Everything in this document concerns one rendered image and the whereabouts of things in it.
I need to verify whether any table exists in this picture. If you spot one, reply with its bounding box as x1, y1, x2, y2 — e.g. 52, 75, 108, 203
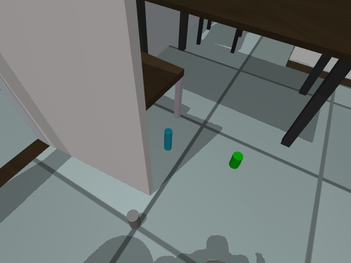
136, 0, 351, 147

